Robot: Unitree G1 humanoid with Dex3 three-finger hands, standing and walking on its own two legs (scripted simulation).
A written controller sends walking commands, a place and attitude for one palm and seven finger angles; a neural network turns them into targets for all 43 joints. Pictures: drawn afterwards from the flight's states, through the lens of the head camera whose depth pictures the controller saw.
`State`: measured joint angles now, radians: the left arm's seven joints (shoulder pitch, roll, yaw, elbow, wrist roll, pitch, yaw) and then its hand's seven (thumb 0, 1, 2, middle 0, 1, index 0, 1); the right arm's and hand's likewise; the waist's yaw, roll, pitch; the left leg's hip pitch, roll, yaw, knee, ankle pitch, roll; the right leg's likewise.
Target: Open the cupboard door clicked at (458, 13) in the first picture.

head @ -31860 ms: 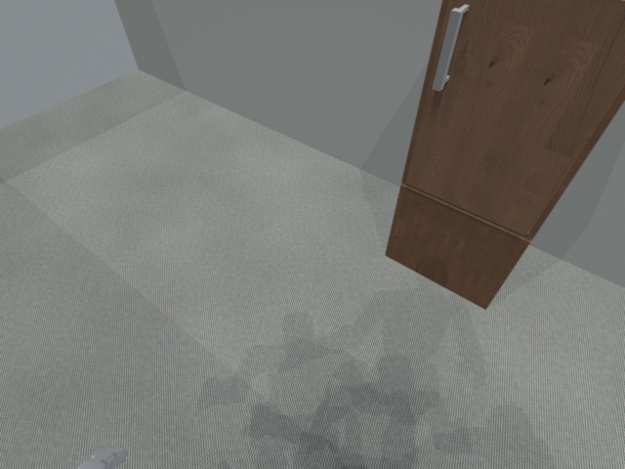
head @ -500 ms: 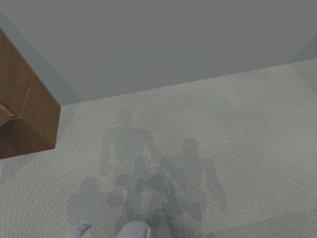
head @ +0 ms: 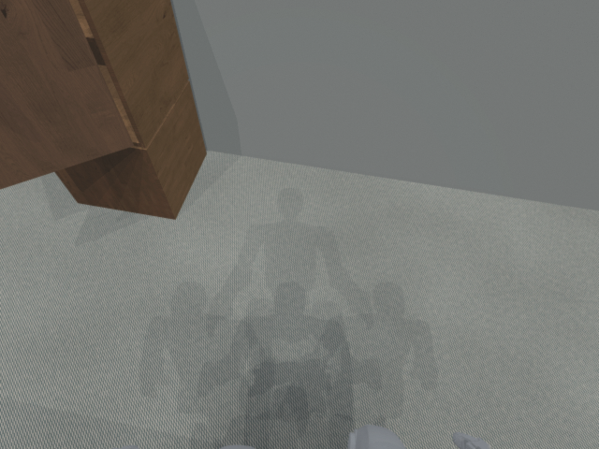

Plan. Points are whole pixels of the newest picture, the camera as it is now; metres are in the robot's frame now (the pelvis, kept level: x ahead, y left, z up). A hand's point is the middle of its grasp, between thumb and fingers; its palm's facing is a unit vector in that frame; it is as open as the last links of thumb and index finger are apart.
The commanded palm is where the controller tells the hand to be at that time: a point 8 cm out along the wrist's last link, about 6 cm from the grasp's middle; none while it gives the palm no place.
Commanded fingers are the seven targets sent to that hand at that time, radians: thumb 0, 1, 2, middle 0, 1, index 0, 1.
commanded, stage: turn to face it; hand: left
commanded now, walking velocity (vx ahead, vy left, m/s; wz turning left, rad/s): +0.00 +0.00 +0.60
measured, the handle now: out of the picture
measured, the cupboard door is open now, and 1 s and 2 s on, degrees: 41 41 41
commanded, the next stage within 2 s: take the last steps up to it in 0.80 s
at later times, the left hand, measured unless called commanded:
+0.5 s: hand out of the picture +0.02 +0.15 -0.15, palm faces +0.33 -0.91 -0.26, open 7.3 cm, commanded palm none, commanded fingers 0.00 0.90 0.90 -0.20 -0.30 -0.20 -0.30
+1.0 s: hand out of the picture -0.05 +0.16 -0.16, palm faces +0.50 -0.83 -0.25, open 7.4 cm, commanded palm none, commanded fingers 0.00 0.90 0.90 -0.20 -0.30 -0.20 -0.30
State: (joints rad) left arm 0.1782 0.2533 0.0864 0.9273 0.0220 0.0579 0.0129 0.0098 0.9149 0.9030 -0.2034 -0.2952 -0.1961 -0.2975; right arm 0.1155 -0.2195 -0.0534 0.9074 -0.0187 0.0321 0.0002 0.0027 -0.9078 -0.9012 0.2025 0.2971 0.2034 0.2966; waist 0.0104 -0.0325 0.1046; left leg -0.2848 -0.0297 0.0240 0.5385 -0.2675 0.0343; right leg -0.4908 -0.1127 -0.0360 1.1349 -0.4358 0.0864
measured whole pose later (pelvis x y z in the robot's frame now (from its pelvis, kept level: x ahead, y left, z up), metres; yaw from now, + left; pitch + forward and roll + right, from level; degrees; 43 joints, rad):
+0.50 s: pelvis +0.00 -0.06 +0.01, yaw +19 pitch +0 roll +3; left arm 0.20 0.16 0.05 0.89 0.03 0.00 0.03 0.00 0.92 0.90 -0.21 -0.30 -0.20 -0.30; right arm 0.15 -0.24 -0.08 0.98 -0.01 0.09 0.03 0.01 -0.91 -0.90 0.20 0.30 0.20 0.30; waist -0.03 0.00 0.11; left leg -0.45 0.02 0.03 1.00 -0.43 -0.07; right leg -0.19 -0.13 -0.23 0.51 -0.31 -0.02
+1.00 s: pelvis +0.00 -0.04 +0.00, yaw +28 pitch +1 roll +1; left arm 0.21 0.19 0.06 0.98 0.02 0.03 0.01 0.01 0.91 0.90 -0.20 -0.30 -0.19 -0.30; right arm 0.16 -0.18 -0.03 0.98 -0.02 0.03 -0.01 0.00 -0.91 -0.90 0.21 0.30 0.21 0.30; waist 0.01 0.02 0.07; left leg -0.26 -0.02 0.02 0.50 -0.25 0.02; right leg -0.31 -0.06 -0.06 0.71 -0.41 0.06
